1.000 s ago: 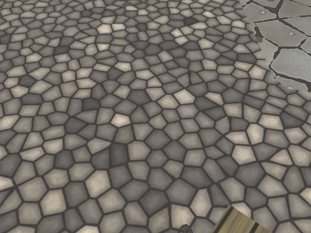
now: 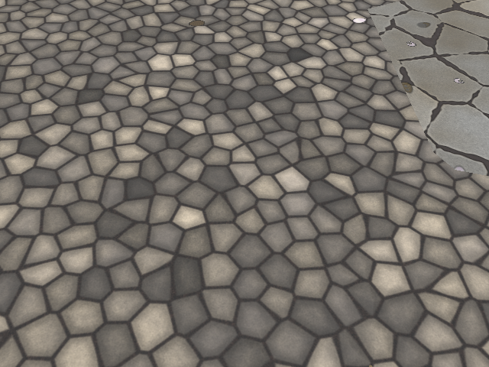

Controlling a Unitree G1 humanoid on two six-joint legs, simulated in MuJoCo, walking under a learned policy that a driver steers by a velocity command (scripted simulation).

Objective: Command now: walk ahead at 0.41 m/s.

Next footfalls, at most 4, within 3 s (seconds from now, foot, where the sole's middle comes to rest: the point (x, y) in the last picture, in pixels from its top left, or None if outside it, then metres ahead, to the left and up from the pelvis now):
0.34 right None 0.38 -0.13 -0.78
0.88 left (195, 319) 0.68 0.12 -0.78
1.42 right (271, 231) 0.99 -0.12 -0.78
1.98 left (185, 180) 1.23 0.18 -0.78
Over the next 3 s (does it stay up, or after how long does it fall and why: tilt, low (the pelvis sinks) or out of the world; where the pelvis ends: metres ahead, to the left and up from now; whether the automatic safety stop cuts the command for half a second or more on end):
stays up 1.56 0.34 -0.02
